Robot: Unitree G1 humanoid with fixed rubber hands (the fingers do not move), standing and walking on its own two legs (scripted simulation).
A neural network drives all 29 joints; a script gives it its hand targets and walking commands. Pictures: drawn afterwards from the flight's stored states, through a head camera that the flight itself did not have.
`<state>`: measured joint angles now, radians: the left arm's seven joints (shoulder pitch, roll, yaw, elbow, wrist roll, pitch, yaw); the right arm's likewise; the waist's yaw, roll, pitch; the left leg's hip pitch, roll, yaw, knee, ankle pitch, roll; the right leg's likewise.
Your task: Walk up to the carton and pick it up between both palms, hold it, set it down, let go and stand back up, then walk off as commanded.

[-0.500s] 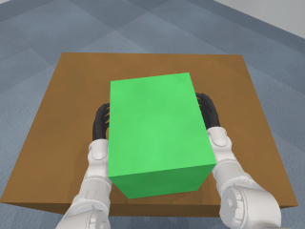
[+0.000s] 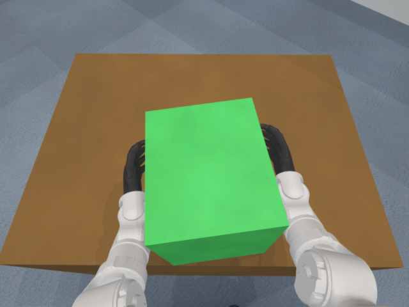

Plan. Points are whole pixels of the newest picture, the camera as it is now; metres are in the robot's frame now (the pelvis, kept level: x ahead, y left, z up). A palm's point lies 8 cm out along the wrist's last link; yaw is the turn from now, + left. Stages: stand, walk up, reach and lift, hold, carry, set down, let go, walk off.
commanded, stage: set down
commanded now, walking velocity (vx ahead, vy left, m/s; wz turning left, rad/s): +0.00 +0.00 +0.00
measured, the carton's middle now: (209, 188) +0.37 +0.00 -0.06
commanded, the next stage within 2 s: none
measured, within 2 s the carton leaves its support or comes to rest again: rests again in 0.10 s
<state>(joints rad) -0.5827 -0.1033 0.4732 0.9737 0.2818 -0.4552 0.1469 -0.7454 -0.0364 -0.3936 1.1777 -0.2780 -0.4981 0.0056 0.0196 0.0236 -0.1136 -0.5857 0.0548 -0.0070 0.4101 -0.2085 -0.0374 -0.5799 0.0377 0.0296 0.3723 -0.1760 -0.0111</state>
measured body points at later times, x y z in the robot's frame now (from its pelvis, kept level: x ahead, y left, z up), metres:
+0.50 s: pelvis +0.00 +0.00 +0.00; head +0.13 -0.01 +0.43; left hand +0.38 +0.16 -0.03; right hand +0.42 -0.14 -0.02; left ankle -0.04 +0.14 -0.74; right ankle -0.03 -0.11 -0.74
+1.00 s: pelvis +0.00 +0.00 +0.00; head +0.14 -0.01 +0.43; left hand +0.38 +0.16 -0.03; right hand +0.42 -0.15 -0.02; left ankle -0.04 +0.14 -0.74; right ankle -0.03 -0.11 -0.74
